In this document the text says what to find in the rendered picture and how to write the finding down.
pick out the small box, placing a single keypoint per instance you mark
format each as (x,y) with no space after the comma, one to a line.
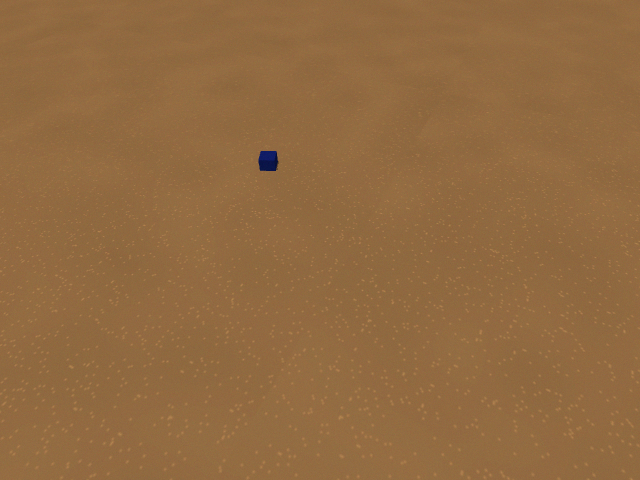
(268,160)

